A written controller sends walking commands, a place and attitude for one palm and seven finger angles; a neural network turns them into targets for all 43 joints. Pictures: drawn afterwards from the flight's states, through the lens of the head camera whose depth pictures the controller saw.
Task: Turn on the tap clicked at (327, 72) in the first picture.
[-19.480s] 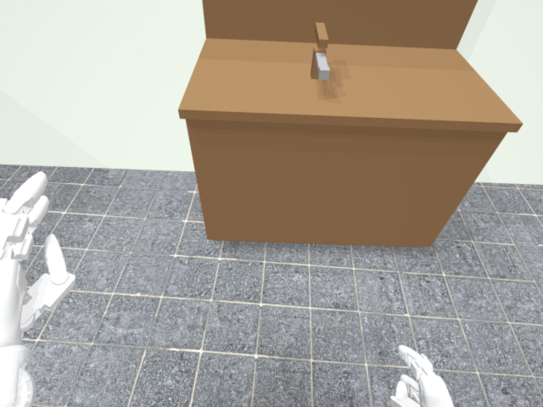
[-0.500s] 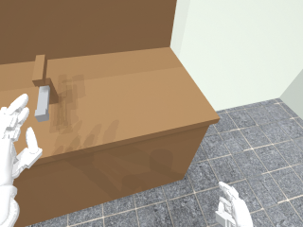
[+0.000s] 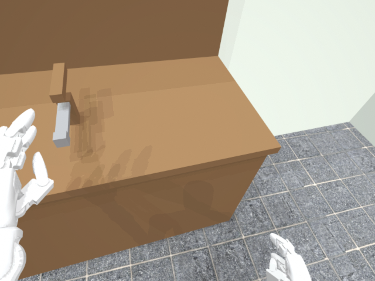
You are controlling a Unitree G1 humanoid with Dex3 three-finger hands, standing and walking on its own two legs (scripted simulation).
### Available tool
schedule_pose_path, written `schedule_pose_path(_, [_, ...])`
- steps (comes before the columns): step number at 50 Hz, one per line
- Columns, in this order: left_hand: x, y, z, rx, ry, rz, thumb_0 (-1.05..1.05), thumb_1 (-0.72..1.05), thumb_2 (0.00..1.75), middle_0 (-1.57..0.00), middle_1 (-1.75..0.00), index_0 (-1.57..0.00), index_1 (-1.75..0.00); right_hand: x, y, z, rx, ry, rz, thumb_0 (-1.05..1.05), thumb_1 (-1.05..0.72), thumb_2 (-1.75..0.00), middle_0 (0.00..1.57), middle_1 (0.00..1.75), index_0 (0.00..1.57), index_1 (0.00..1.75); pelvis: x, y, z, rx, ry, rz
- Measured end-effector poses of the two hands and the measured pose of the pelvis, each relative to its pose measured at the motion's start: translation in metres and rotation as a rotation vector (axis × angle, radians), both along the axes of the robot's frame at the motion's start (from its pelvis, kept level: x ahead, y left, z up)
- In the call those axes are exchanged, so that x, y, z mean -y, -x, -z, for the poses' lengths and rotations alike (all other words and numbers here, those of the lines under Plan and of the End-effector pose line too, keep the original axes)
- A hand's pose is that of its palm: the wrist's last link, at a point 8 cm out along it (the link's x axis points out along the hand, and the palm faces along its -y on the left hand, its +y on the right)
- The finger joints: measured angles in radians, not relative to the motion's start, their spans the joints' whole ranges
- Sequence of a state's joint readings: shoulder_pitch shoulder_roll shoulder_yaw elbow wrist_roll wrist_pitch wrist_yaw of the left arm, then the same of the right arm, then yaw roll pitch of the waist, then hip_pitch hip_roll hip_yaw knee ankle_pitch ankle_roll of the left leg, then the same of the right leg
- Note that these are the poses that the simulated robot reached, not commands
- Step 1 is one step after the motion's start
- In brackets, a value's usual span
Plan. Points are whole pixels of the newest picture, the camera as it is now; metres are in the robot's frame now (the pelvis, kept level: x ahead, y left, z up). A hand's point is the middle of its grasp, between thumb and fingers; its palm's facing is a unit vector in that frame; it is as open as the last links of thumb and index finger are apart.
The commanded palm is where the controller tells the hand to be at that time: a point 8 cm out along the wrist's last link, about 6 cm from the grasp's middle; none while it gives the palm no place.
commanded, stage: turn the palm inward beside the body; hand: left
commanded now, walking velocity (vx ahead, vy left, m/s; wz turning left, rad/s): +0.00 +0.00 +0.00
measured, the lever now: (61, 139) +0.38 +0.34 +0.05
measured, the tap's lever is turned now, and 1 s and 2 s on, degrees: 0 0 0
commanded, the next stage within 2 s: none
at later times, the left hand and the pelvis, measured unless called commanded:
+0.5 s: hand (39, 217) +0.16 +0.23 +0.15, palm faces +0.62 -0.74 -0.25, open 7.4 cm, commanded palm +0.13 +0.26 +0.16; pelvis -0.02 -0.06 -0.02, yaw +4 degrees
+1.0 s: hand (76, 206) +0.20 +0.21 +0.12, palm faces +0.52 -0.82 -0.24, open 7.4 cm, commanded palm +0.15 +0.24 +0.14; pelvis +0.03 -0.07 -0.02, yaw +4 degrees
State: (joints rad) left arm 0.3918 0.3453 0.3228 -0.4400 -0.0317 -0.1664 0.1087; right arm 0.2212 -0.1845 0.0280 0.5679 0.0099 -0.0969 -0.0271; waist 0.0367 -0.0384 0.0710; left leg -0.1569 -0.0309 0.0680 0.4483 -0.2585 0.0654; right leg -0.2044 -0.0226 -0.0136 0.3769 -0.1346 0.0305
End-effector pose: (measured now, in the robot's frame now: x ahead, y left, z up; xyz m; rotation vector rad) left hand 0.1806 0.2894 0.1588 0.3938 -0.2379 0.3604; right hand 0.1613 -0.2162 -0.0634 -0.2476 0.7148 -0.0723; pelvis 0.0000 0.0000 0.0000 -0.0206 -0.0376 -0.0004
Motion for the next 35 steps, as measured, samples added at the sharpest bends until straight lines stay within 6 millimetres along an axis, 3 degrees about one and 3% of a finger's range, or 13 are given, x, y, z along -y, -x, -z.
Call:
schedule_pose_path(2, [-0.001, -0.003, -0.011, 0.034, -0.059, 0.017, 0.02, 0.89, 0.90, -0.21, -0.30, -0.21, -0.30, -0.001, 0.000, -0.001, 0.003, 0.015, -0.015, 0.01, -0.91, -0.90, 0.20, 0.30, 0.20, 0.30, 0.000, 0.001, 0.001, -0.002, 0.005, -0.017])
schedule_pose_path(4, [-0.016, -0.013, -0.034, 0.080, -0.197, 0.002, 0.02, 0.89, 0.90, -0.21, -0.30, -0.22, -0.31, -0.005, -0.001, 0.004, -0.008, 0.041, -0.098, 0.01, -0.91, -0.90, 0.20, 0.30, 0.20, 0.30, 0.004, 0.003, 0.003, 0.001, -0.007, -0.053])
schedule_pose_path(7, [-0.036, -0.019, -0.053, 0.104, -0.067, -0.058, 0.02, 0.89, 0.90, -0.21, -0.30, -0.22, -0.31, -0.004, -0.003, 0.011, -0.027, 0.003, -0.128, 0.01, -0.91, -0.90, 0.20, 0.30, 0.20, 0.30, 0.006, 0.002, 0.002, -0.005, -0.016, -0.041])
schedule_pose_path(10, [-0.027, -0.013, -0.040, 0.018, 0.083, -0.053, 0.02, 0.90, 0.90, -0.20, -0.30, -0.21, -0.30, 0.001, -0.008, 0.014, 0.011, -0.053, -0.096, 0.01, -0.91, -0.90, 0.20, 0.30, 0.20, 0.30, 0.007, -0.001, 0.002, -0.002, -0.019, -0.009])
schedule_pose_path(14, [0.013, 0.006, 0.009, -0.203, 0.114, -0.001, 0.02, 0.90, 0.90, -0.20, -0.30, -0.20, -0.30, 0.012, -0.014, 0.013, 0.050, -0.076, -0.081, 0.01, -0.91, -0.90, 0.20, 0.30, 0.20, 0.30, 0.014, 0.004, 0.005, 0.008, -0.023, -0.010])
schedule_pose_path(17, [0.033, 0.029, 0.032, -0.234, 0.113, -0.017, 0.02, 0.90, 0.90, -0.20, -0.30, -0.21, -0.30, 0.022, -0.017, 0.010, 0.069, -0.049, -0.090, 0.01, -0.91, -0.90, 0.20, 0.30, 0.20, 0.30, 0.027, 0.010, 0.008, 0.000, -0.032, -0.015])
schedule_pose_path(19, [0.036, 0.044, 0.031, -0.159, 0.094, -0.069, 0.02, 0.89, 0.90, -0.21, -0.30, -0.22, -0.30, 0.028, -0.018, 0.009, 0.077, -0.031, -0.106, 0.01, -0.91, -0.90, 0.20, 0.30, 0.20, 0.30, 0.037, 0.013, 0.011, -0.005, -0.034, -0.020])
schedule_pose_path(24, [0.028, 0.066, 0.002, 0.084, 0.032, -0.233, 0.02, 0.89, 0.90, -0.21, -0.30, -0.22, -0.31, 0.040, -0.021, 0.022, 0.061, -0.017, -0.156, 0.01, -0.91, -0.90, 0.20, 0.30, 0.20, 0.30, 0.059, 0.018, 0.017, -0.007, -0.025, -0.066])
schedule_pose_path(28, [0.029, 0.055, -0.004, 0.053, 0.062, -0.249, 0.02, 0.89, 0.90, -0.21, -0.30, -0.21, -0.30, 0.050, -0.023, 0.034, 0.037, -0.026, -0.147, 0.01, -0.91, -0.90, 0.20, 0.30, 0.20, 0.30, 0.071, 0.018, 0.018, 0.005, -0.020, -0.088])
schedule_pose_path(35, [0.054, 0.020, 0.021, -0.175, 0.128, -0.156, 0.02, 0.90, 0.90, -0.20, -0.30, -0.21, -0.30, 0.073, -0.030, 0.041, 0.053, -0.054, -0.037, 0.01, -0.91, -0.90, 0.20, 0.30, 0.20, 0.30, 0.081, 0.009, 0.018, -0.014, -0.029, -0.062])
